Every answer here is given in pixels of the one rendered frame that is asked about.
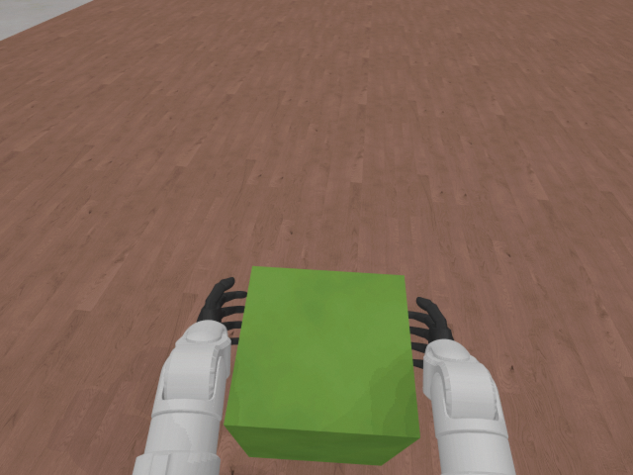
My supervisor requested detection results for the right robot forearm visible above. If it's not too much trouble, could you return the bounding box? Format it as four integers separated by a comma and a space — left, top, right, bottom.
422, 339, 516, 475

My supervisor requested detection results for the robot right hand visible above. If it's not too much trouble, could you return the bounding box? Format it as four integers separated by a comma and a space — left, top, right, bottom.
408, 297, 454, 369

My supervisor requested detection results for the left robot forearm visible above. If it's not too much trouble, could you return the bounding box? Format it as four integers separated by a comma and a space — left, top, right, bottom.
133, 320, 231, 475

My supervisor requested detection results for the robot left hand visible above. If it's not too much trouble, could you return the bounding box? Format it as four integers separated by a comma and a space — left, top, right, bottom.
196, 277, 247, 345

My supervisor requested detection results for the carton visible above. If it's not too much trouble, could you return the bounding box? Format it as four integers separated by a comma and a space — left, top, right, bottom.
224, 266, 420, 466

